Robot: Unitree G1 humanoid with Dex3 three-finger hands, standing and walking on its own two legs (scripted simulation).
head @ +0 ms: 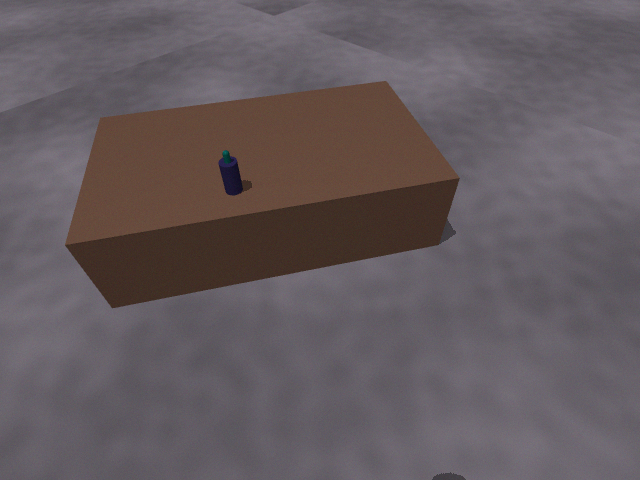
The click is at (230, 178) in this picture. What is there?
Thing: necked bottle
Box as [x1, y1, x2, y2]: [218, 150, 242, 194]
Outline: 224,150 222,153 223,157 218,162 225,190 228,194 237,194 242,190 236,159 230,156 228,151
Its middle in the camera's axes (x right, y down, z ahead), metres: -0.30 -0.24 +1.32
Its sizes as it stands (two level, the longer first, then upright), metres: 0.061 0.061 0.163
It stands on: a support 0.36 m high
